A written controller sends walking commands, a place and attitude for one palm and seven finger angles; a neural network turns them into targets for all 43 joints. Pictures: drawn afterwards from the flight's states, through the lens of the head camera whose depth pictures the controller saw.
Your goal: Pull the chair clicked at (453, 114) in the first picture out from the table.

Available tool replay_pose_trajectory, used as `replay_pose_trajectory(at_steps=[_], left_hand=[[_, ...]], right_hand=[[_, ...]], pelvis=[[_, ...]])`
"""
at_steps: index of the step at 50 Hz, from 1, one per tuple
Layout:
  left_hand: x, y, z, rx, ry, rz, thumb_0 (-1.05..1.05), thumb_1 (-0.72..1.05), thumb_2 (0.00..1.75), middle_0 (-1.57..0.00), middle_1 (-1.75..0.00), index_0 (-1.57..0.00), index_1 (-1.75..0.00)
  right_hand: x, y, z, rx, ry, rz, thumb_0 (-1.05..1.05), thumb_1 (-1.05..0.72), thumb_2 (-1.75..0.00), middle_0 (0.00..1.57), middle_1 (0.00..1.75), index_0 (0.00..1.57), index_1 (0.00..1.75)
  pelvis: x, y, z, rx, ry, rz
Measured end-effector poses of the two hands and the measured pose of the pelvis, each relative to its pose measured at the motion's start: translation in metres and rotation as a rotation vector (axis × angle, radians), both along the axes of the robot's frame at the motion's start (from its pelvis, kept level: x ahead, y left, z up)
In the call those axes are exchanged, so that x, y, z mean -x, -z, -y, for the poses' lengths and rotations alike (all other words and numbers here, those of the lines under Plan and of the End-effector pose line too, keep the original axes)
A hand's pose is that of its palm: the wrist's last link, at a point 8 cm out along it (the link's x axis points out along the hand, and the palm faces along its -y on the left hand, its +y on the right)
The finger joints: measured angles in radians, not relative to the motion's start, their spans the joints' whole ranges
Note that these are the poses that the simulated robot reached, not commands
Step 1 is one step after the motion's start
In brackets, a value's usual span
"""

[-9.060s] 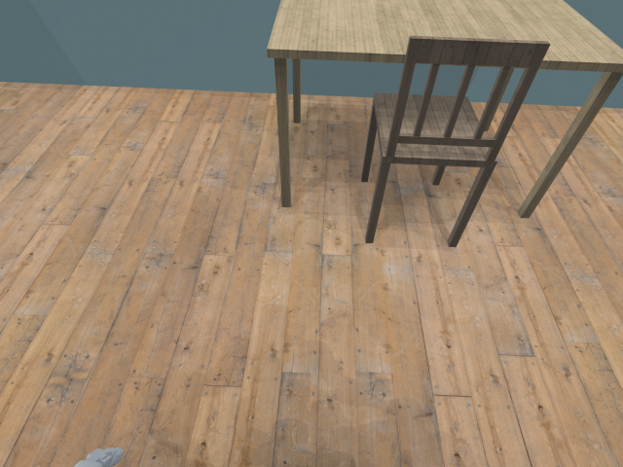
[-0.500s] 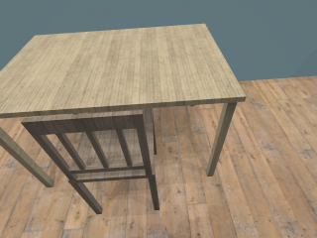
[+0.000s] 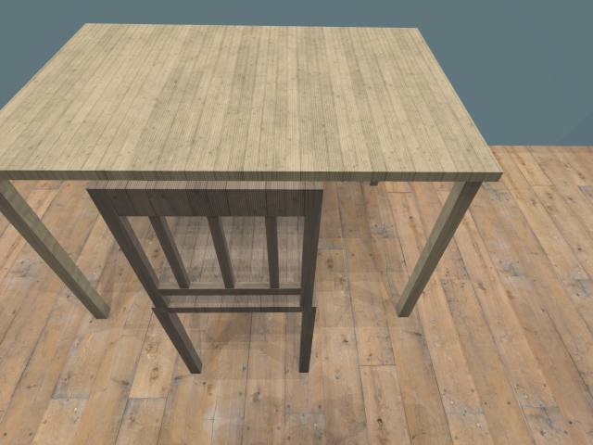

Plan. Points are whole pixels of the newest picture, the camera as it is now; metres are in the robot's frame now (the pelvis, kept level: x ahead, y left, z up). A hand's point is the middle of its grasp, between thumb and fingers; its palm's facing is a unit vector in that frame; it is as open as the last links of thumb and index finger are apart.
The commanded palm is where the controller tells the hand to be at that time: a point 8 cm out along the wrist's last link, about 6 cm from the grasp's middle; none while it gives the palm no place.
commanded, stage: look again from close up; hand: left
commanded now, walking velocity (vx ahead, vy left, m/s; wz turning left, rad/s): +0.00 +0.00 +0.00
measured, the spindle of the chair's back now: (222, 253) +0.47 +0.18 -0.10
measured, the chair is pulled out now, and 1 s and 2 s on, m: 0.00 0.00 0.00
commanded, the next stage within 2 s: raise the hand toward the chair's back in 1.50 s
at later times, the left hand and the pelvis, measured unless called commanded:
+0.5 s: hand out of the picture +0.02 +0.16 -0.17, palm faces -0.01 -0.98 -0.21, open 7.3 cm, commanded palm none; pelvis +0.01 -0.01 +0.01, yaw +0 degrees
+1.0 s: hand out of the picture +0.02 +0.12 -0.17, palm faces +0.01 -0.98 -0.20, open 7.3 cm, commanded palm none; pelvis +0.01 -0.05 +0.01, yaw +0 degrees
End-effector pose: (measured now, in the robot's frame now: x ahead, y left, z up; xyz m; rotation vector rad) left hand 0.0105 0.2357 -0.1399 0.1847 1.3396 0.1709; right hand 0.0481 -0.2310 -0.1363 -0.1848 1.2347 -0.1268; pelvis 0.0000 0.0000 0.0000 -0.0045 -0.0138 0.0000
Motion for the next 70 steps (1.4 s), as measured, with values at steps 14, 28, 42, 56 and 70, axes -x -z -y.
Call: replay_pose_trajectory(at_steps=[14,28,42,56,70], left_hand=[[-0.005,-0.004,-0.005,-0.003,0.019,-0.035,0.00,0.91,0.89,-0.20,-0.29,-0.20,-0.30],[-0.007,-0.002,0.031,0.029,0.017,-0.049,0.00,0.91,0.89,-0.20,-0.29,-0.20,-0.30],[-0.004,-0.004,0.055,0.031,0.007,-0.054,0.00,0.91,0.89,-0.20,-0.29,-0.20,-0.30],[-0.001,-0.004,0.071,0.038,-0.005,-0.050,0.00,0.91,0.89,-0.20,-0.29,-0.20,-0.30],[0.003,-0.004,0.076,0.041,-0.014,-0.051,0.00,0.91,0.89,-0.20,-0.29,-0.20,-0.30]], right_hand=[[0.018,-0.001,-0.003,-0.005,0.019,-0.070,0.01,-0.93,-0.90,0.21,0.30,0.20,0.30],[0.034,0.003,0.011,-0.025,0.048,-0.135,0.01,-0.92,-0.90,0.20,0.30,0.20,0.30],[0.032,0.003,0.032,-0.030,0.050,-0.143,0.01,-0.92,-0.90,0.20,0.30,0.19,0.30],[0.027,0.002,0.047,-0.025,0.043,-0.143,0.01,-0.92,-0.90,0.20,0.30,0.19,0.30],[0.028,0.000,0.051,-0.022,0.037,-0.147,0.01,-0.92,-0.90,0.20,0.30,0.19,0.30]], pelvis=[[-0.006,-0.005,-0.002,-0.016,0.011,-0.009],[-0.010,-0.007,0.019,-0.018,0.008,-0.006],[-0.012,-0.008,0.041,-0.020,0.007,-0.009],[-0.015,-0.009,0.056,-0.019,0.001,-0.008],[-0.014,-0.010,0.061,-0.018,-0.003,-0.007]])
